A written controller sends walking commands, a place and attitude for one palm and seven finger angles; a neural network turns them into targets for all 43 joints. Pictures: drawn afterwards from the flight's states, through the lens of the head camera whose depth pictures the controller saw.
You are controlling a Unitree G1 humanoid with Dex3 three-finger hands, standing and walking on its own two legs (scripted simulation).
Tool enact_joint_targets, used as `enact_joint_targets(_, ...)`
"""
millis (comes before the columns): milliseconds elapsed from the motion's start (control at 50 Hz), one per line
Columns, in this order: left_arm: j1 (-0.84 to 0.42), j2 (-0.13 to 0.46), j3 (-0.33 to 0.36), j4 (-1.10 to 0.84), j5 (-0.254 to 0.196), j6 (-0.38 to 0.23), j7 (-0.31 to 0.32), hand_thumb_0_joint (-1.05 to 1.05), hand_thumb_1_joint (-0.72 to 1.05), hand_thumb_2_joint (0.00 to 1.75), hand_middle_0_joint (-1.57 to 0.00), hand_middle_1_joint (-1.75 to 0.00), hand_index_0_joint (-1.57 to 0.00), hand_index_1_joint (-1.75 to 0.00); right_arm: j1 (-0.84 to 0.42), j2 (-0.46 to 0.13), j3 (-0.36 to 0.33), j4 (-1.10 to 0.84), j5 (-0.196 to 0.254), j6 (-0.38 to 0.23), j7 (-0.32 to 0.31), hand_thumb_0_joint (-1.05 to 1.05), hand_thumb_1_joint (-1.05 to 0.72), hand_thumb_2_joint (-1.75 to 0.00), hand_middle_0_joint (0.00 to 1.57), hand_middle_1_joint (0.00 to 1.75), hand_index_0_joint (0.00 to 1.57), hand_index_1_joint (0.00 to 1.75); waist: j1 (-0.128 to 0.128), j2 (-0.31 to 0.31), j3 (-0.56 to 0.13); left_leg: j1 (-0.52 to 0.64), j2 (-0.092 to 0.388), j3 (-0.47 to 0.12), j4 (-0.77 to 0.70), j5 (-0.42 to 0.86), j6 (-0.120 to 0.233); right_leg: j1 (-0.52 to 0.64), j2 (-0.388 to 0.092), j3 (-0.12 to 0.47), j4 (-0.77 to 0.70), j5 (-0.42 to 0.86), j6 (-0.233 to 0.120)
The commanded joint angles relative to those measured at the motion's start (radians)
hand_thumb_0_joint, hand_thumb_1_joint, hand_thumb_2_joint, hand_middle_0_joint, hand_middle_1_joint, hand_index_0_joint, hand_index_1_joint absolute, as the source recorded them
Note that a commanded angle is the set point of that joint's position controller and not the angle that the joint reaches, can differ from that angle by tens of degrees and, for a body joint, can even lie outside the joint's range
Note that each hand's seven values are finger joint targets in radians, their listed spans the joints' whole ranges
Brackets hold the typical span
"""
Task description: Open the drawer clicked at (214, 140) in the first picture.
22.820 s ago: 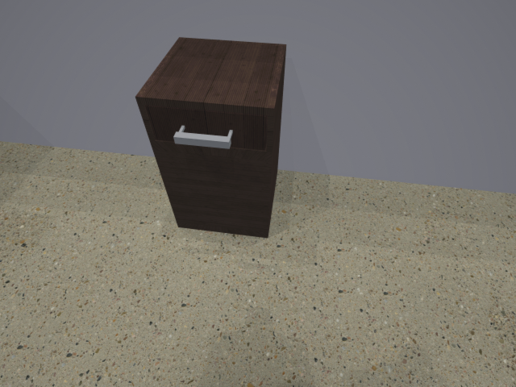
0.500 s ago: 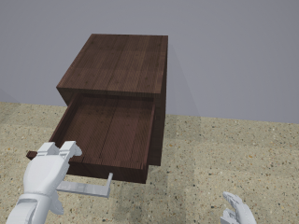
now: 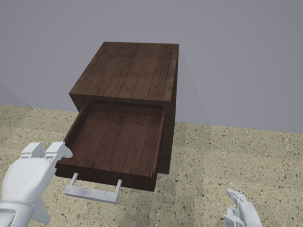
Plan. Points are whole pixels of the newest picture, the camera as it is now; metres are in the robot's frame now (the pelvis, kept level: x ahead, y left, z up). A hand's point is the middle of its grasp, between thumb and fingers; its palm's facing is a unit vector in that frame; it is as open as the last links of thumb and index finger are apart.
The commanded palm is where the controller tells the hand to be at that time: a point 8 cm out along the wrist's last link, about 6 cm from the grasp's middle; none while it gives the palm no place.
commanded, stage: draw the hand back to the body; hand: left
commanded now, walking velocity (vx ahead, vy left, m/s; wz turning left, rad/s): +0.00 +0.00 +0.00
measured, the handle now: (94, 186) +0.26 +0.25 -0.14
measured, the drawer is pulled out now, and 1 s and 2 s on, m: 0.30 0.30 0.30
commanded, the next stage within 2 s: step back with the hand held close in 0.98 s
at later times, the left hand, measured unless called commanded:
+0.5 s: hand (46, 166) +0.19 +0.23 +0.16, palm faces +0.37 -0.83 -0.42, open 11.1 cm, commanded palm +0.14 +0.27 +0.18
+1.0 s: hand (44, 173) +0.18 +0.21 +0.17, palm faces +0.39 -0.83 -0.40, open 7.6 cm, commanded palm +0.13 +0.26 +0.20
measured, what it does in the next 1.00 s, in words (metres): stands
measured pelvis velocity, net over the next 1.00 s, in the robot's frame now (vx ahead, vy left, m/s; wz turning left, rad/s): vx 0.01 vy -0.03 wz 0.02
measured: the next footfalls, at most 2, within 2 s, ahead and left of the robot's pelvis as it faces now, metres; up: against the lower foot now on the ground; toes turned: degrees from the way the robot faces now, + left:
none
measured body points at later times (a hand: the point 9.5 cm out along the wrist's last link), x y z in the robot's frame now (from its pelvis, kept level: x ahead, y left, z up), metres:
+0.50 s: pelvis +0.01 -0.01 +0.02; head +0.01 -0.04 +0.47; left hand +0.17 +0.27 +0.18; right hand +0.21 -0.23 -0.06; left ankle -0.01 +0.10 -0.72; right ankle -0.03 -0.12 -0.72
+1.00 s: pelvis +0.01 -0.03 +0.03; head -0.01 -0.06 +0.48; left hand +0.15 +0.26 +0.19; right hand +0.20 -0.24 -0.06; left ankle -0.01 +0.10 -0.72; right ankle -0.03 -0.12 -0.72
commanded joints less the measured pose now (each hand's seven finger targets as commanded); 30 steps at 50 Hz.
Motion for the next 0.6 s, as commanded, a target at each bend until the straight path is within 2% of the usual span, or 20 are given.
enact_joint_targets(0, -0.077, -0.125, 0.082, -0.134, -0.772, 0.022, -0.019, 0.0, -0.43, 0.33, -0.29, -1.15, -0.29, -1.15, -0.012, -0.065, -0.014, -0.17, 0.054, -0.156, -0.053, 0.0, -0.9, -0.9, 0.2, 0.3, 0.2, 0.3, -0.08, -0.051, -0.093, 0.336, 0.053, -0.061, -0.168, 0.327, 0.011, 0.098, -0.005, -0.038, -0.138, 0.222, -0.026)
enact_joint_targets(20, -0.062, -0.104, 0.098, -0.144, -0.785, 0.02, -0.018, 0.0, -0.4, 0.34, -0.29, -1.13, -0.29, -1.13, -0.036, -0.058, -0.01, -0.16, 0.048, -0.179, -0.065, 0.0, -0.9, -0.9, 0.2, 0.3, 0.2, 0.3, -0.076, -0.016, -0.041, 0.319, 0.053, -0.055, -0.178, 0.292, 0.006, 0.101, -0.005, -0.035, -0.152, 0.194, -0.027)
enact_joint_targets(40, -0.074, -0.057, 0.144, -0.196, -0.834, 0.003, -0.017, 0.0, -0.36, 0.36, -0.29, -1.11, -0.29, -1.11, -0.04, -0.078, 0.001, -0.161, 0.043, -0.185, -0.082, 0.0, -0.9, -0.9, 0.2, 0.3, 0.2, 0.3, -0.052, -0.09, -0.085, 0.32, 0.04, -0.059, -0.201, 0.328, 0.011, 0.139, -0.012, -0.043, -0.17, 0.242, -0.026)
enact_joint_targets(60, -0.083, -0.045, 0.154, -0.185, -0.856, 0.002, -0.019, 0.0, -0.32, 0.37, -0.29, -1.09, -0.29, -1.09, -0.061, -0.082, 0.011, -0.152, 0.036, -0.199, -0.097, 0.0, -0.9, -0.9, 0.2, 0.3, 0.2, 0.3, -0.051, -0.136, -0.06, 0.311, 0.039, -0.058, -0.22, 0.328, 0.01, 0.151, -0.015, -0.047, -0.183, 0.262, -0.021)
enact_joint_targets(80, -0.105, -0.078, 0.108, -0.274, -0.881, -0.006, -0.025, 0.0, -0.29, 0.39, -0.29, -1.07, -0.29, -1.07, -0.078, -0.074, 0.01, -0.156, 0.037, -0.224, -0.107, 0.0, -0.9, -0.9, 0.2, 0.3, 0.2, 0.3, -0.057, -0.117, -0.048, 0.307, 0.044, -0.058, -0.237, 0.334, 0.006, 0.177, -0.028, -0.045, -0.189, 0.273, -0.018)
enact_joint_targets(100, -0.125, -0.053, 0.132, -0.263, -0.878, -0.013, -0.024, 0.0, -0.26, 0.4, -0.28, -1.04, -0.28, -1.04, -0.062, -0.085, 0.014, -0.141, 0.03, -0.243, -0.11, 0.0, -0.9, -0.9, 0.2, 0.3, 0.2, 0.3, -0.047, -0.105, -0.048, 0.315, 0.032, -0.05, -0.248, 0.344, 0.009, 0.183, -0.03, -0.041, -0.206, 0.292, -0.02)
enact_joint_targets(120, -0.117, -0.067, 0.118, -0.301, -0.898, -0.013, -0.028, 0.0, -0.22, 0.42, -0.28, -1.02, -0.28, -1.02, -0.08, -0.075, 0.014, -0.134, 0.031, -0.262, -0.114, 0.0, -0.9, -0.9, 0.2, 0.3, 0.2, 0.3, -0.05, -0.094, -0.004, 0.309, 0.04, -0.053, -0.262, 0.349, 0.004, 0.194, -0.04, -0.04, -0.219, 0.297, -0.019)
enact_joint_targets(160, -0.144, -0.006, 0.18, -0.333, -0.893, -0.023, -0.026, 0.0, -0.15, 0.45, -0.27, -0.98, -0.27, -0.98, -0.074, -0.084, 0.023, -0.107, 0.022, -0.285, -0.111, 0.0, -0.9, -0.9, 0.2, 0.3, 0.2, 0.3, -0.033, -0.007, 0.021, 0.32, 0.024, -0.044, -0.277, 0.384, -0.001, 0.204, -0.036, -0.034, -0.26, 0.327, -0.03)
enact_joint_targets(200, -0.084, -0.025, 0.195, -0.327, -0.905, -0.019, -0.03, 0.0, -0.08, 0.48, -0.27, -0.93, -0.27, -0.93, -0.071, -0.068, 0.028, -0.082, 0.021, -0.301, -0.104, 0.0, -0.9, -0.9, 0.2, 0.3, 0.2, 0.3, -0.028, 0.034, 0.043, 0.32, 0.026, -0.044, -0.293, 0.421, -0.012, 0.229, -0.037, -0.04, -0.265, 0.349, -0.033)
enact_joint_targets(240, -0.045, -0.033, 0.215, -0.316, -0.917, -0.014, -0.039, 0.0, -0.01, 0.51, -0.26, -0.88, -0.26, -0.88, -0.082, -0.061, 0.027, -0.067, 0.02, -0.303, -0.097, 0.0, -0.9, -0.9, 0.2, 0.3, 0.2, 0.3, -0.022, 0.038, 0.056, 0.332, 0.026, -0.04, -0.303, 0.431, -0.016, 0.241, -0.033, -0.041, -0.283, 0.365, -0.033)
enact_joint_targets(260, -0.046, -0.028, 0.226, -0.319, -0.918, -0.019, -0.047, 0.0, 0.02, 0.52, -0.26, -0.86, -0.26, -0.86, -0.086, -0.061, 0.023, -0.066, 0.02, -0.304, -0.093, 0.0, -0.9, -0.9, 0.2, 0.3, 0.2, 0.3, -0.024, 0.003, 0.067, 0.33, 0.024, -0.045, -0.309, 0.428, -0.019, 0.246, -0.024, -0.045, -0.304, 0.369, -0.035)
enact_joint_targets(280, -0.015, -0.068, 0.195, -0.321, -0.931, -0.013, -0.056, 0.0, 0.06, 0.54, -0.26, -0.84, -0.26, -0.84, -0.095, -0.049, 0.02, -0.072, 0.027, -0.303, -0.093, 0.0, -0.9, -0.9, 0.2, 0.3, 0.2, 0.3, -0.034, 0.003, 0.065, 0.333, 0.034, -0.042, -0.316, 0.427, -0.02, 0.263, -0.031, -0.042, -0.287, 0.367, -0.03)
enact_joint_targets(360, 0.005, -0.087, 0.204, -0.318, -0.934, -0.021, -0.076, 0.0, 0.2, 0.6, -0.25, -0.75, -0.25, -0.75, -0.101, -0.064, 0.007, -0.061, 0.019, -0.299, -0.081, 0.0, -0.9, -0.9, 0.2, 0.3, 0.2, 0.3, -0.03, -0.013, 0.029, 0.378, 0.025, -0.028, -0.326, 0.459, -0.016, 0.274, -0.018, -0.041, -0.327, 0.409, -0.025)
enact_joint_targets(380, 0.018, -0.099, 0.187, -0.328, -0.945, -0.016, -0.078, 0.0, 0.23, 0.62, -0.25, -0.73, -0.25, -0.73, -0.104, -0.058, 0.004, -0.068, 0.025, -0.296, -0.08, 0.0, -0.9, -0.9, 0.2, 0.3, 0.2, 0.3, -0.038, -0.05, 0.027, 0.367, 0.034, -0.036, -0.334, 0.447, -0.016, 0.293, -0.026, -0.043, -0.311, 0.395, -0.021)
enact_joint_targets(440, 0.004, -0.06, 0.23, -0.355, -0.939, -0.023, -0.077, 0.0, 0.34, 0.66, -0.24, -0.66, -0.24, -0.66, -0.108, -0.074, -0.005, -0.057, 0.015, -0.294, -0.082, 0.0, -0.9, -0.9, 0.2, 0.3, 0.2, 0.3, -0.028, -0.067, -0.016, 0.397, 0.022, -0.022, -0.331, 0.463, -0.006, 0.3, -0.022, -0.036, -0.335, 0.436, -0.017)
enact_joint_targets(480, -0.001, -0.067, 0.22, -0.365, -0.945, -0.022, -0.078, 0.0, 0.41, 0.69, -0.24, -0.62, -0.24, -0.62, -0.117, -0.063, -0.006, -0.062, 0.021, -0.293, -0.085, 0.0, -0.9, -0.9, 0.2, 0.3, 0.2, 0.3, -0.038, -0.08, 0.005, 0.395, 0.023, -0.02, -0.334, 0.443, -0.005, 0.304, -0.026, -0.03, -0.34, 0.43, -0.015)
enact_joint_targets(500, -0.009, -0.041, 0.251, -0.369, -0.94, -0.028, -0.074, 0.0, 0.44, 0.7, -0.23, -0.59, -0.23, -0.59, -0.115, -0.073, -0.008, -0.054, 0.015, -0.291, -0.086, 0.0, -0.9, -0.9, 0.2, 0.3, 0.2, 0.3, -0.028, -0.066, -0.014, 0.405, 0.014, -0.014, -0.333, 0.444, -0.003, 0.303, -0.023, -0.028, -0.355, 0.435, -0.015)
enact_joint_targets(520, -0.006, -0.056, 0.236, -0.384, -0.944, -0.027, -0.075, 0.0, 0.48, 0.72, -0.23, -0.57, -0.23, -0.57, -0.121, -0.063, -0.007, -0.06, 0.019, -0.29, -0.088, 0.0, -0.9, -0.9, 0.2, 0.3, 0.2, 0.3, -0.033, -0.078, 0.003, 0.401, 0.02, -0.019, -0.335, 0.445, -0.003, 0.307, -0.027, -0.027, -0.346, 0.435, -0.014)
enact_joint_targets(560, -0.041, -0.015, 0.269, -0.418, -0.937, -0.036, -0.074, 0.0, 0.55, 0.75, -0.22, -0.52, -0.22, -0.52, -0.125, -0.071, -0.007, -0.053, 0.015, -0.293, -0.089, 0.0, -0.9, -0.9, 0.2, 0.3, 0.2, 0.3, -0.029, -0.022, -0.002, 0.425, 0.007, -0.009, -0.334, 0.454, -0.004, 0.295, -0.022, -0.02, -0.378, 0.448, -0.016)
enact_joint_targets(580, -0.034, -0.037, 0.249, -0.427, -0.943, -0.034, -0.072, 0.0, 0.58, 0.76, -0.22, -0.5, -0.22, -0.5, -0.125, -0.06, -0.003, -0.059, 0.02, -0.295, -0.091, 0.0, -0.9, -0.9, 0.2, 0.3, 0.2, 0.3, -0.033, -0.012, 0.013, 0.408, 0.016, -0.02, -0.339, 0.45, -0.008, 0.31, -0.028, -0.025, -0.352, 0.434, -0.016)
